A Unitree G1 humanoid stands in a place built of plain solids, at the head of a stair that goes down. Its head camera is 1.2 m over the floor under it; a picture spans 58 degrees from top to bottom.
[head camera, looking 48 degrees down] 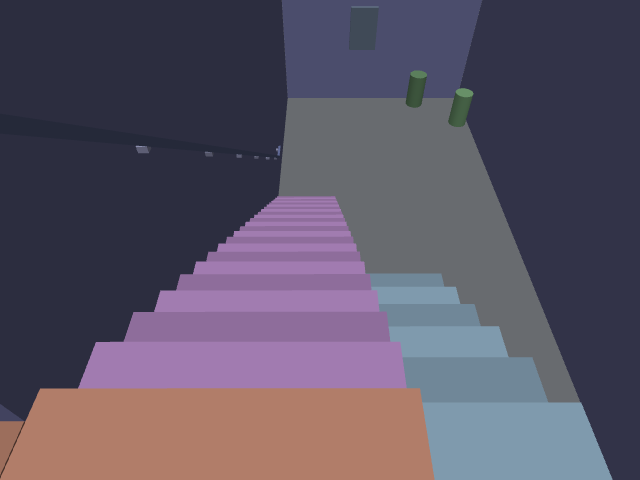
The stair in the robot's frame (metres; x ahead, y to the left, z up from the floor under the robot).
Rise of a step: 0.19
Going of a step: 0.25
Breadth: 1.09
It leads straight ahead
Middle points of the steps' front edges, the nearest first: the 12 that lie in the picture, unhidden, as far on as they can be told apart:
0.51 0.26 0.00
0.76 0.26 -0.19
1.01 0.26 -0.39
1.26 0.26 -0.58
1.51 0.26 -0.77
1.77 0.26 -0.97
2.01 0.26 -1.16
2.26 0.26 -1.36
2.52 0.26 -1.55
2.76 0.26 -1.75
3.01 0.26 -1.94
3.26 0.26 -2.13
